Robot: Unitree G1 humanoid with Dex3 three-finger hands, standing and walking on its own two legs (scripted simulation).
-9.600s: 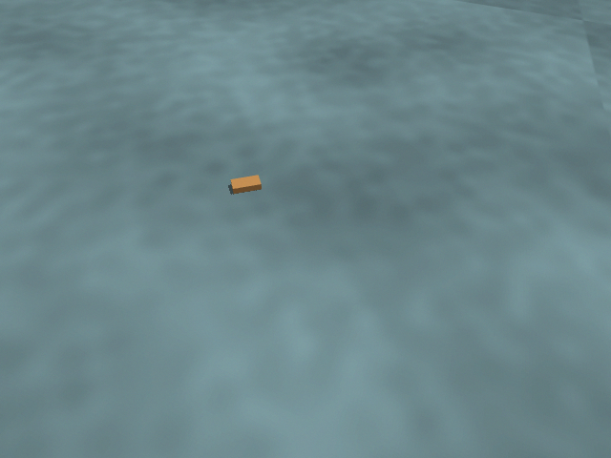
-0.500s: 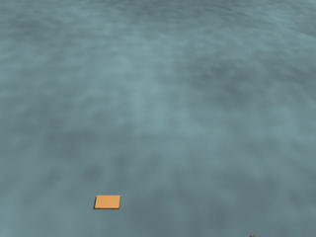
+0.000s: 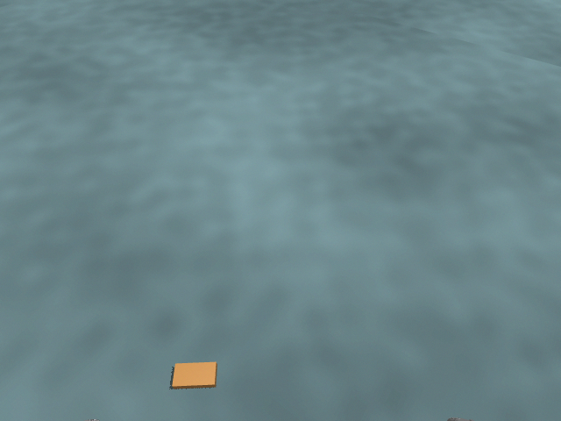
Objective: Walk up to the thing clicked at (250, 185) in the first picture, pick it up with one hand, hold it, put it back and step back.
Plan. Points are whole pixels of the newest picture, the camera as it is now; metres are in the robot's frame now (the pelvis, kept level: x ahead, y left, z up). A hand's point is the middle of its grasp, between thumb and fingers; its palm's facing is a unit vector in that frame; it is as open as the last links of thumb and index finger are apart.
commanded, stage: walk up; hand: left
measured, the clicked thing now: (195, 375) +0.39 +0.27 -0.77
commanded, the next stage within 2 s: none
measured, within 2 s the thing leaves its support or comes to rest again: neither
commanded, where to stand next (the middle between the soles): +0.01 +0.01 m, yaw +2 degrees
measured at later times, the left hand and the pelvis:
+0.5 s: hand out of the picture +0.05 +0.26 -0.16, palm faces +0.01 -0.94 -0.33, open 7.4 cm; pelvis -0.01 +0.01 +0.00, yaw +1 degrees
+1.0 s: hand out of the picture +0.03 +0.30 -0.17, palm faces +0.01 -0.92 -0.39, open 7.4 cm; pelvis -0.07 +0.03 -0.02, yaw +3 degrees
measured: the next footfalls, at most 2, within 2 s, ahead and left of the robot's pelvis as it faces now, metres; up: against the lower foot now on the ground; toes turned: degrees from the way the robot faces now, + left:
left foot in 1.06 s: -0.06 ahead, +0.16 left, +0.00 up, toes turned +1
right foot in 1.50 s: +0.08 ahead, -0.09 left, +0.00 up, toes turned +2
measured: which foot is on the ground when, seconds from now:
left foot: down 0.00-0.86, up 0.88-1.00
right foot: down 0.00-1.00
